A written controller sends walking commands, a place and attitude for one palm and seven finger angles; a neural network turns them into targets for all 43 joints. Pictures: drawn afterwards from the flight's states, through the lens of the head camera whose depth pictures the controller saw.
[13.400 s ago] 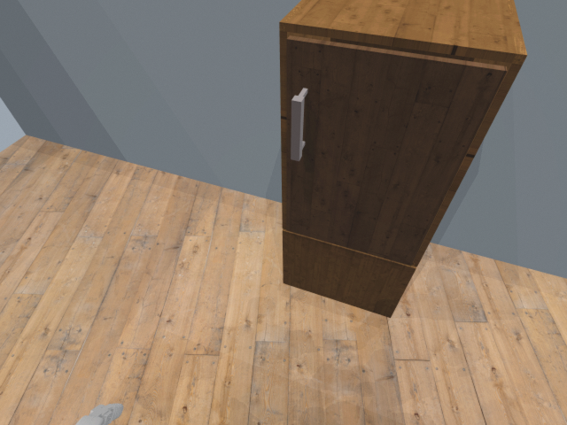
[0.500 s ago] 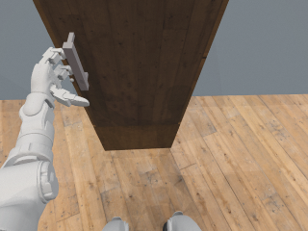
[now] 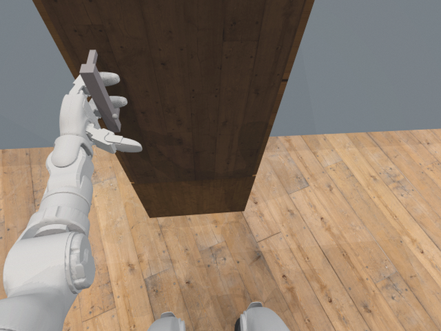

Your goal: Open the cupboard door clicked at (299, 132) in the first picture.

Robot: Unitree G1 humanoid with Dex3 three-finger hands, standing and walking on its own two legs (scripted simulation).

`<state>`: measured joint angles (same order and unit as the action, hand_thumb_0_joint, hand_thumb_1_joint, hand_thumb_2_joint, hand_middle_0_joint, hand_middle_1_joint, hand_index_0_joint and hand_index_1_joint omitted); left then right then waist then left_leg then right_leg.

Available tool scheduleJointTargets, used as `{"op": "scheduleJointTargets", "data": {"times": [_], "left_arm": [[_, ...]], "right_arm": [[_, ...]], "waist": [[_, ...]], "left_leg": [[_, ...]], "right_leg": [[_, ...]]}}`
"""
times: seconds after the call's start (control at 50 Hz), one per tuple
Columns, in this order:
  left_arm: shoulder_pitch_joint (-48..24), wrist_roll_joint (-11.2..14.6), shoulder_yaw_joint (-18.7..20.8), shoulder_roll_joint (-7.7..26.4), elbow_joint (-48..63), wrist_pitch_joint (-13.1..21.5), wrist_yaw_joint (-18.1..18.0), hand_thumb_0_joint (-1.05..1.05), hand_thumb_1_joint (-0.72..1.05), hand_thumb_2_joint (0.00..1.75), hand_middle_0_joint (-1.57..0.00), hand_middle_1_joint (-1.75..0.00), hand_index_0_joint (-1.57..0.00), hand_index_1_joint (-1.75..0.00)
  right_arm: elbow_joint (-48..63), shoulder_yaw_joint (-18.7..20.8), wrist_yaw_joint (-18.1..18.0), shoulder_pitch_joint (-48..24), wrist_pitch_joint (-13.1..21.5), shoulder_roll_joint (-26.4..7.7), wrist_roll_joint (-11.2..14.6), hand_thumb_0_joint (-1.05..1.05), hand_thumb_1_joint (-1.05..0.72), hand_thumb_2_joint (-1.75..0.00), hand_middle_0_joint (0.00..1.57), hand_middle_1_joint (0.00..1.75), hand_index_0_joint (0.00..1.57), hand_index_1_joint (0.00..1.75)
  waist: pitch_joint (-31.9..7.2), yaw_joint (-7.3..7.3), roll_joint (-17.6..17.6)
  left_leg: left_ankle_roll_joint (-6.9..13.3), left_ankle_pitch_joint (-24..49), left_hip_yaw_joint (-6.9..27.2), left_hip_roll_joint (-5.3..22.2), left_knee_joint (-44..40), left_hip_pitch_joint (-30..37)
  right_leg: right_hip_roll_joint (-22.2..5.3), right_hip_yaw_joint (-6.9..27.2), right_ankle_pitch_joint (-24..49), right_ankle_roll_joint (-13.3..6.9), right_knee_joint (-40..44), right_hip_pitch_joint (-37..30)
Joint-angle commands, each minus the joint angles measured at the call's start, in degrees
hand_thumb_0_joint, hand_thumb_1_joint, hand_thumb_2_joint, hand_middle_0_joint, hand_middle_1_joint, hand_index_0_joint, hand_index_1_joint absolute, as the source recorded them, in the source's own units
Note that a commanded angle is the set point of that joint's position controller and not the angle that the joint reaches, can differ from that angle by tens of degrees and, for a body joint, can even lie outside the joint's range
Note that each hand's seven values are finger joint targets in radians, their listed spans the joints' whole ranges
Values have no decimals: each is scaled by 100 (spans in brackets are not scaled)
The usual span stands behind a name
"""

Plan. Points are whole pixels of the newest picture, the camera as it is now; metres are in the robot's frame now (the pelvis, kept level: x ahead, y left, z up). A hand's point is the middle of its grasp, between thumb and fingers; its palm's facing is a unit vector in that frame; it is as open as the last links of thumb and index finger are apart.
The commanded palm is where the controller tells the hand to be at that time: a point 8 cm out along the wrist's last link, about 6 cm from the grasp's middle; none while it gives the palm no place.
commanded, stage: slide the fingers in behind the handle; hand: left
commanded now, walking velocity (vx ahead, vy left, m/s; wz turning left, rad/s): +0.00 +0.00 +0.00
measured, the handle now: (104, 94) +0.54 +0.19 +0.08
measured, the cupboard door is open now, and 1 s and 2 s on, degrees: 0 0 28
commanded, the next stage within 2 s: close the thumb around the handle in 0.34 s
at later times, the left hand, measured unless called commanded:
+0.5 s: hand (113, 117) +0.48 +0.17 +0.08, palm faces +0.00 -1.00 -0.01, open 14.0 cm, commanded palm +0.45 +0.22 +0.09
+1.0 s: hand (112, 117) +0.48 +0.17 +0.08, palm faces +0.01 -1.00 -0.01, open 6.5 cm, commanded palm +0.45 +0.22 +0.09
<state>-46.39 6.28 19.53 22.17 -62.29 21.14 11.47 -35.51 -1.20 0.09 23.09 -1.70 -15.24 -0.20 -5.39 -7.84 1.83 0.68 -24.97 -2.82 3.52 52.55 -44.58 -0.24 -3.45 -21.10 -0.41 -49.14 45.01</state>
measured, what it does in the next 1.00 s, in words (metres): stands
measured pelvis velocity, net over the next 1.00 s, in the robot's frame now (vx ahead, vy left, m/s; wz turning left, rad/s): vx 0.00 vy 0.00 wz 0.00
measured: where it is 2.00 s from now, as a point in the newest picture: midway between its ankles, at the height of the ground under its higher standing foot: outside the picture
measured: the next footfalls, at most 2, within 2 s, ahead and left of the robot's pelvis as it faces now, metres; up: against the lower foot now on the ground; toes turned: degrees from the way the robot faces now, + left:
none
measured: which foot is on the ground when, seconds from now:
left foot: down 0.00-1.00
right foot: down 0.00-1.00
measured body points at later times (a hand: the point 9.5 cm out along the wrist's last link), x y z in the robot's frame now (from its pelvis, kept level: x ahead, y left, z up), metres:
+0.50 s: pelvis +0.00 +0.00 +0.00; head +0.10 +0.01 +0.44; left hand +0.47 +0.22 +0.09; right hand +0.03 -0.27 -0.12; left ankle +0.00 +0.11 -0.69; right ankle +0.02 -0.12 -0.69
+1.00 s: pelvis +0.00 +0.00 +0.00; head +0.10 +0.00 +0.44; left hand +0.47 +0.22 +0.09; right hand +0.03 -0.26 -0.12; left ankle +0.00 +0.11 -0.69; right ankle +0.02 -0.12 -0.69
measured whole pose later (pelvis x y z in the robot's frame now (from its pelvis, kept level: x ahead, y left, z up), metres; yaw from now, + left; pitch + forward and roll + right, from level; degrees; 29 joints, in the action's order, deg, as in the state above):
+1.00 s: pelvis +0.00 +0.00 +0.00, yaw +0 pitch +17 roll -2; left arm -45.6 6.5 19.5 22.1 -62.2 22.1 11.6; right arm -35.8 -1.2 -0.2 22.6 -1.6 -15.2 0.0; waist -5.4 -7.4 1.7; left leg 0.6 -25.0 -2.7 3.4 52.0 -43.9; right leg -0.2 -3.3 -21.2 -0.5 -48.9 44.4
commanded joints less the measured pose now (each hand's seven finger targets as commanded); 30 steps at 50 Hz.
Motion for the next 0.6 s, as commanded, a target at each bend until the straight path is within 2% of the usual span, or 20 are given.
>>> {"op": "scheduleJointTargets", "data": {"times": [0.0,0.04,0.06,0.08,0.1,0.12,0.14,0.18,0.2,0.24,0.26,0.32,0.36,0.4,0.42,0.46,0.5,0.52,0.56,0.58], "left_arm": [[-2496,51,364,1575,1223,579,-116,0,-50,30,-30,-120,-30,-120],[-2572,-20,306,1542,1087,558,-87,0,-50,30,-30,-120,-30,-120],[-2678,-49,252,1569,1126,564,-51,0,-50,30,-30,-120,-30,-120],[-2726,-55,361,1698,1259,619,-38,0,-50,30,-30,-120,-30,-120],[-2679,-63,276,1608,1369,648,4,0,-50,30,-30,-120,-30,-120],[-2604,-10,235,1510,1400,648,33,0,-50,30,-30,-120,-30,-120],[-2491,32,255,1505,1357,643,67,0,-50,30,-30,-120,-30,-120],[-2516,149,-88,1038,1253,601,144,0,-50,30,-30,-120,-30,-120],[-2468,168,-38,1058,1130,553,161,0,-50,30,-30,-120,-30,-120],[-2502,160,91,1281,823,419,155,0,-50,30,-30,-120,-30,-120],[-2639,152,34,1239,815,376,144,0,-50,30,-30,-120,-30,-120],[-2777,81,90,1323,1087,477,69,0,-50,30,-30,-120,-30,-120],[-2746,66,125,1353,1276,592,15,0,-50,30,-30,-120,-30,-120],[-2796,62,23,1224,1317,683,-13,0,-50,30,-30,-120,-30,-120],[-2756,63,74,1264,1178,667,-36,0,-50,30,-30,-120,-30,-120],[-2816,20,173,1434,1057,627,-52,0,-39,35,-31,-121,-31,-121],[-2677,-15,135,1383,1091,609,-54,0,-28,40,-32,-122,-32,-122],[-2787,-24,4,1253,1132,595,-43,0,-22,42,-32,-123,-32,-123],[-2891,16,-6,1217,1083,553,-41,0,-11,47,-33,-124,-33,-124],[-2814,17,100,1354,1046,566,-43,0,-5,49,-33,-125,-33,-125]], "right_arm": [[349,322,-76,670,115,-930,8,0,-90,-90,20,30,20,30],[346,324,-90,666,131,-918,21,0,-90,-90,20,30,20,30],[354,304,-96,648,136,-921,25,0,-90,-90,20,30,20,30],[369,319,-116,669,137,-934,13,0,-90,-90,20,30,20,30],[381,322,-113,637,144,-908,21,0,-90,-90,20,30,20,30],[372,323,-112,631,151,-899,23,0,-90,-90,20,30,20,30],[363,322,-118,617,160,-904,26,0,-90,-90,20,30,20,30],[359,314,-111,603,176,-880,41,0,-90,-90,20,30,20,30],[312,327,-109,601,172,-907,43,0,-90,-90,20,30,20,30],[284,318,-132,633,143,-974,55,0,-90,-90,20,30,20,30],[282,315,-139,620,145,-967,62,0,-90,-90,20,30,20,30],[314,307,-140,622,170,-944,32,0,-90,-90,20,30,20,30],[323,317,-119,612,190,-921,15,0,-90,-90,20,30,20,30],[313,316,-102,600,204,-907,1,0,-90,-90,20,30,20,30],[284,320,-99,606,204,-922,8,0,-90,-90,20,30,20,30],[274,317,-112,624,186,-948,14,0,-90,-90,20,30,20,30],[327,320,-114,613,184,-936,18,0,-90,-90,20,30,20,30],[317,311,-115,596,189,-926,22,0,-90,-90,20,30,20,30],[279,309,-105,607,189,-932,13,0,-90,-90,20,30,20,30],[299,312,-120,635,183,-958,14,0,-90,-90,20,30,20,30]], "waist": [[-2390,11,14],[-2245,-29,-52],[-2233,-39,122],[-2429,0,178],[-2654,50,499],[-2762,45,520],[-2708,66,421],[-2466,-73,305],[-2349,-52,281],[-2064,-94,-63],[-1969,-152,-23],[-2266,-53,310],[-2484,-9,341],[-2552,-29,470],[-2475,-56,241],[-2360,-63,126],[-2556,-1,276],[-2511,-55,421],[-2388,-100,301],[-2410,-62,240]], "left_leg": [[77,1824,286,-293,-588,1159],[101,1565,242,-316,-604,984],[100,1494,240,-326,-624,977],[105,1622,272,-324,-605,1130],[78,1801,267,-330,-590,1352],[69,1914,273,-319,-565,1490],[58,1969,282,-301,-568,1491],[70,1946,312,-289,-593,1548],[57,1855,308,-277,-600,1467],[82,1493,312,-286,-649,1102],[96,1384,299,-298,-674,1055],[72,1640,343,-309,-635,1306],[62,1832,345,-301,-584,1439],[37,1942,385,-289,-545,1592],[53,1782,371,-284,-537,1465],[68,1639,368,-299,-577,1245],[61,1762,355,-313,-570,1361],[48,1820,369,-298,-570,1457],[56,1710,363,-292,-567,1411],[61,1727,397,-293,-564,1399]], "right_leg": [[240,209,1907,-38,413,-1491],[226,251,1807,-27,462,-1535],[214,277,1750,-35,468,-1533],[220,259,1811,-58,421,-1571],[215,266,1920,-67,398,-1547],[225,242,1971,-72,395,-1510],[229,226,1999,-74,402,-1507],[261,167,1912,-71,450,-1326],[249,156,1841,-62,466,-1254],[235,169,1606,-47,517,-1270],[225,195,1534,-30,560,-1237],[209,173,1625,-68,454,-1182],[222,190,1757,-61,415,-1244],[228,158,1755,-69,366,-1103],[234,167,1668,-52,395,-1109],[226,179,1640,-54,396,-1238],[223,185,1729,-62,372,-1277],[221,160,1719,-67,364,-1127],[234,164,1639,-52,420,-1111],[247,147,1619,-76,389,-1129]]}}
